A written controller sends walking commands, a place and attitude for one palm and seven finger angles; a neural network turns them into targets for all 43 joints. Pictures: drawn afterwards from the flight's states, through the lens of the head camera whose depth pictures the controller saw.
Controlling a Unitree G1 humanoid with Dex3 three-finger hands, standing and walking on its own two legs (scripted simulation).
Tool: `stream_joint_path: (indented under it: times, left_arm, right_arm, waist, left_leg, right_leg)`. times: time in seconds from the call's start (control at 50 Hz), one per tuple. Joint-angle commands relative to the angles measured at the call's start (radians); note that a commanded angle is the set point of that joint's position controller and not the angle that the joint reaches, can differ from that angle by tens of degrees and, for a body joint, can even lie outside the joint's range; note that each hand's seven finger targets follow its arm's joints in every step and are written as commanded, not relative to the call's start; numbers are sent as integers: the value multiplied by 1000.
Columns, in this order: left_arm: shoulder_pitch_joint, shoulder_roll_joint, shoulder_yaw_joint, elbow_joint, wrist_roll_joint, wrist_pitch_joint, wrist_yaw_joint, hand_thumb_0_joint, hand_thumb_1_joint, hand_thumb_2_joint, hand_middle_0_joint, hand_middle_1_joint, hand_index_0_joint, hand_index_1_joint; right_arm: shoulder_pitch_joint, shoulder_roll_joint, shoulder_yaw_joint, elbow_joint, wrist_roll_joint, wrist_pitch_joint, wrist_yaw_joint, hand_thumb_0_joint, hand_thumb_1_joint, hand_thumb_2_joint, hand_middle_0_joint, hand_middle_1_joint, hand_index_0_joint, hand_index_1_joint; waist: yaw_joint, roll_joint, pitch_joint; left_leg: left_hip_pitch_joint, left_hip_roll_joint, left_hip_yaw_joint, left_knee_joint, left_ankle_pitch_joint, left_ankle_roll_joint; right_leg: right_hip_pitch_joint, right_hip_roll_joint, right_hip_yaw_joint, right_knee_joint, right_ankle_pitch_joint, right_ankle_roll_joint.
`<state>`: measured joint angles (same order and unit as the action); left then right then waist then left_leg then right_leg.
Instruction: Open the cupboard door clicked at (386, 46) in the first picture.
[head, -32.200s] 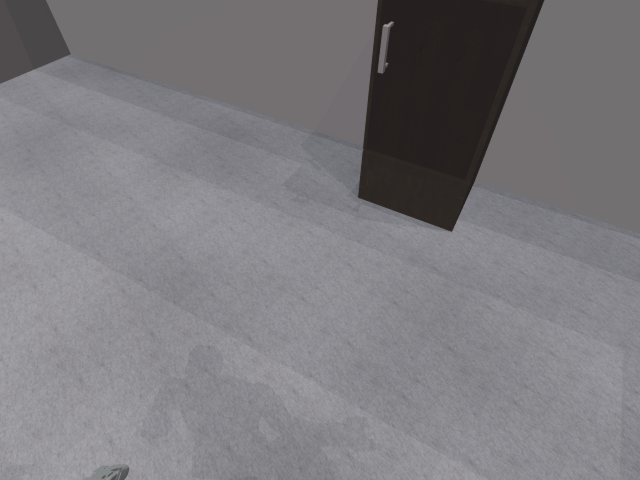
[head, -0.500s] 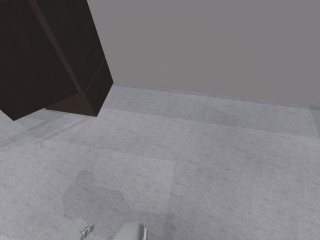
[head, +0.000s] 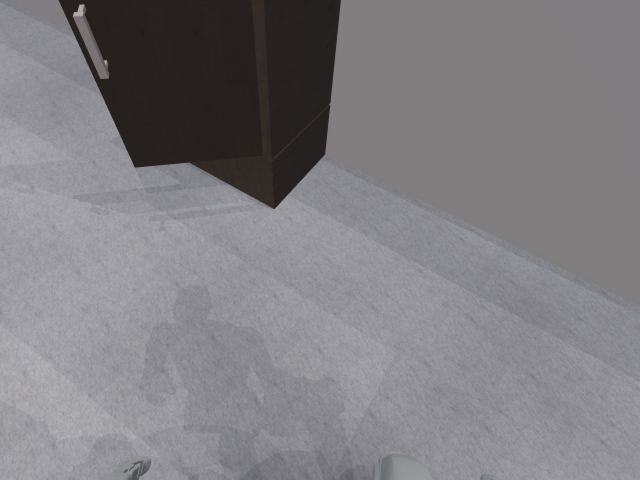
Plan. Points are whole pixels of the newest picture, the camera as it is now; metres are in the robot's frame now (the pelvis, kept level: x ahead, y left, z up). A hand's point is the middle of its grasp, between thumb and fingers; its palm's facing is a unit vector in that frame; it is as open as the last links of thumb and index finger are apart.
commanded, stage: turn to face it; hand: left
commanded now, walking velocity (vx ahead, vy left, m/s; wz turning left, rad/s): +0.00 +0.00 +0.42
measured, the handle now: (93, 42) +0.96 +0.61 -0.05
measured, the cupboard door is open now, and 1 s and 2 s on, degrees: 44 44 44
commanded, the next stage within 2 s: take the last steps up to it in 0.34 s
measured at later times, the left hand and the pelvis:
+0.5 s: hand out of the picture +0.03 +0.13 -0.16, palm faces +0.26 -0.93 -0.25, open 7.3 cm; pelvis +0.03 -0.07 +0.00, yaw +14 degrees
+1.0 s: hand out of the picture +0.07 +0.22 -0.17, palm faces +0.40 -0.90 -0.19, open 7.4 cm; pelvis +0.09 +0.03 +0.00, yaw +20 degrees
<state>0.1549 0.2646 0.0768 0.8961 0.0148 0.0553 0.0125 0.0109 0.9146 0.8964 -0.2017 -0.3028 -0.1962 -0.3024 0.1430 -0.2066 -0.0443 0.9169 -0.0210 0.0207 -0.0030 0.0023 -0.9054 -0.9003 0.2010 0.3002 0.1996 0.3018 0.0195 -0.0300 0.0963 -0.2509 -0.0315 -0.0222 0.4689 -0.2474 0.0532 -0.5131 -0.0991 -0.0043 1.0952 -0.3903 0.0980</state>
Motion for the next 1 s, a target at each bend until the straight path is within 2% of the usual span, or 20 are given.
stream_joint_path:
  times: [0.0, 0.1, 0.16, 0.18, 0.2, 0.22, 0.24, 0.28, 0.32, 0.44, 0.56, 0.62, 0.66, 0.68, 0.7, 0.72, 0.78, 0.82, 0.88, 0.98]
  left_arm:
    - [-29, 46, 4, -85, 0, -26, 1, 0, 900, 900, -200, -300, -200, -300]
    - [-25, 34, -3, -92, -9, -35, 5, 0, 900, 900, -200, -300, -200, -300]
    - [79, 51, 5, -65, -11, -54, 11, 0, 900, 900, -200, -300, -200, -300]
    - [124, 116, 16, -52, 1, -67, 17, 0, 900, 900, -200, -300, -200, -300]
    - [141, 181, 28, -43, 14, -71, 24, 0, 900, 900, -200, -300, -200, -300]
    - [144, 163, 13, -45, 3, -72, 24, 0, 900, 900, -200, -300, -200, -300]
    - [100, 135, 9, -50, 1, -73, 26, 0, 900, 900, -200, -300, -200, -300]
    - [31, 78, -5, -61, -2, -72, 25, 0, 900, 900, -200, -300, -200, -300]
    - [57, 54, -10, -53, -3, -81, 25, 0, 900, 900, -200, -300, -200, -300]
    - [177, 70, 3, 11, 7, -86, 27, 0, 900, 900, -200, -300, -200, -300]
    - [241, 108, 20, 78, 15, -97, 10, 0, 900, 900, -200, -300, -200, -300]
    - [221, 124, 27, 96, 17, -98, 3, 0, 900, 900, -200, -300, -200, -300]
    - [170, 124, 28, 97, 11, -93, -4, 0, 900, 900, -200, -300, -200, -300]
    - [139, 99, 24, 87, 7, -90, -11, 0, 900, 900, -200, -300, -200, -300]
    - [134, 27, 11, 55, -1, -87, -22, 0, 900, 900, -200, -300, -200, -300]
    - [36, 13, -7, 4, 8, -86, -17, 0, 900, 900, -200, -300, -200, -300]
    - [27, 22, -4, 39, 14, -76, -23, 0, 900, 900, -200, -300, -200, -300]
    - [92, -7, -11, 77, 16, -71, -28, 0, 900, 900, -200, -300, -200, -300]
    - [102, -11, -16, 85, 12, -72, -24, 0, 900, 900, -200, -300, -200, -300]
    - [-19, -31, -23, 41, 8, -71, -27, 0, 900, 900, -200, -300, -200, -300]
  right_arm:
    - [89, -201, -56, -36, -4, -12, -11, 0, -900, -900, 200, 300, 200, 300]
    - [72, -201, -64, -39, -9, 0, -13, 0, -900, -900, 200, 300, 200, 300]
    - [43, -180, -63, -44, 3, 2, -13, 0, -900, -900, 200, 300, 200, 300]
    - [57, -138, -59, -46, 13, 0, -5, 0, -900, -900, 200, 300, 200, 300]
    - [62, -79, -49, -67, 17, -2, -1, 0, -900, -900, 200, 300, 200, 300]
    - [40, -113, -56, -55, 7, 14, -5, 0, -900, -900, 200, 300, 200, 300]
    - [36, -108, -58, -37, 5, 26, -4, 0, -900, -900, 200, 300, 200, 300]
    - [64, -96, -56, 1, 7, 34, 6, 0, -900, -900, 200, 300, 200, 300]
    - [55, -79, -45, 17, 6, 36, 10, 0, -900, -900, 200, 300, 200, 300]
    - [-22, -39, -22, 26, 8, 29, 8, 0, -900, -900, 200, 300, 200, 300]
    - [-106, -48, -15, -4, 6, 7, 26, 0, -900, -900, 200, 300, 200, 300]
    - [-87, -46, -12, -12, 6, -7, 31, 0, -900, -900, 200, 300, 200, 300]
    - [18, -55, -11, 20, 3, -19, 28, 0, -900, -900, 200, 300, 200, 300]
    - [119, -105, -25, 48, 1, -26, 20, 0, -900, -900, 200, 300, 200, 300]
    - [232, -215, -52, 73, -15, -32, 10, 0, -900, -900, 200, 300, 200, 300]
    - [332, -253, -56, 94, -10, -24, -7, 0, -900, -900, 200, 300, 200, 300]
    - [183, -144, -20, 47, -3, -43, -20, 0, -900, -900, 200, 300, 200, 300]
    - [172, -112, -6, 53, -2, -65, -21, 0, -900, -900, 200, 300, 200, 300]
    - [226, -99, -1, 88, 4, -82, -23, 0, -900, -900, 200, 300, 200, 300]
    - [306, -79, 1, 138, 1, -84, -24, 0, -900, -900, 200, 300, 200, 300]
  waist:
    - [-48, 168, -144]
    - [-42, 207, -150]
    - [12, 155, -176]
    - [26, -11, -206]
    - [32, -256, -189]
    - [33, -214, -162]
    - [8, -226, -129]
    - [-36, -161, -98]
    - [-32, -150, -103]
    - [20, -111, -112]
    - [56, -139, -61]
    - [33, -122, -56]
    - [-29, -93, -65]
    - [-83, 19, -102]
    - [-126, 341, -145]
    - [-164, 303, -130]
    - [-71, 138, -23]
    - [-29, 95, -14]
    - [-16, 104, -58]
    - [-33, 115, 5]
  left_leg:
    - [140, 248, -224, -98, 530, 123]
    - [84, 236, -288, -50, 549, 117]
    - [-25, 171, -278, 44, 419, 53]
    - [-167, 97, -201, 156, 184, -11]
    - [-322, -58, -23, 387, -320, -81]
    - [-289, -20, -65, 575, -391, -80]
    - [-298, -5, -69, 690, -343, -84]
    - [-310, 27, -50, 766, -203, -98]
    - [-299, 35, -27, 743, -145, -108]
    - [-260, 38, 35, 480, -195, -111]
    - [-257, 55, 70, 330, -215, -85]
    - [-147, 49, 103, 186, -188, -68]
    - [96, 7, 160, 4, -66, -52]
    - [281, 51, 88, -74, -65, -18]
    - [443, 322, -283, -148, -58, 97]
    - [408, 421, -397, -209, 49, 190]
    - [177, 352, -291, -273, -69, 171]
    - [179, 278, -163, -272, 154, 134]
    - [250, 248, -79, -245, 442, 141]
    - [252, 246, -45, -263, 466, 140]
  right_leg:
    - [-4, 21, -4, -96, -12, 0]
    - [157, 78, -28, -341, -42, -22]
    - [403, 72, -27, -662, 195, -42]
    - [575, -71, 101, -746, 333, -77]
    - [619, -331, 320, -757, 536, -197]
    - [468, -374, 304, -764, 611, -251]
    - [418, -315, 281, -764, 624, -255]
    - [407, -218, 107, -737, 669, -224]
    - [414, -184, 30, -735, 725, -203]
    - [513, -219, 17, -720, 772, -231]
    - [511, -302, 80, -798, 401, -258]
    - [442, -311, 50, -777, 283, -242]
    - [290, -241, -48, -689, 225, -182]
    - [154, -179, -115, -512, 168, -137]
    - [-84, -24, -220, -201, -136, -74]
    - [-191, 15, -125, -5, -249, -82]
    - [-189, -52, -16, 128, -57, -95]
    - [-150, -45, -30, 98, 49, -85]
    - [-136, -29, -50, 38, 96, -75]
    - [-138, -18, -73, -150, 155, -80]
